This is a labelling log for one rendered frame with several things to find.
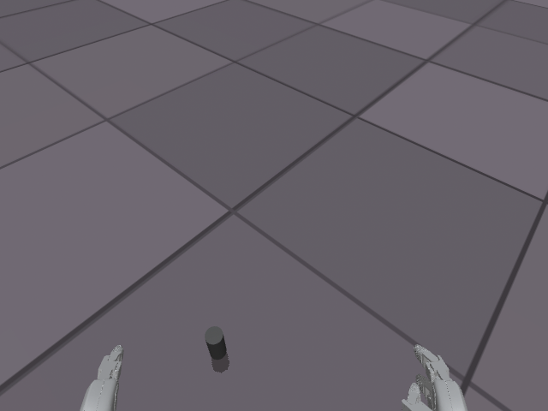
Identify right robot hand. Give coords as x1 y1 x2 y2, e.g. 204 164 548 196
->
402 344 468 411

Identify left robot hand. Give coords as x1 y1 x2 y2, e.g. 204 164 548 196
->
80 345 123 411

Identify can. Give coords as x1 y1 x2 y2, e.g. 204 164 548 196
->
205 326 226 360

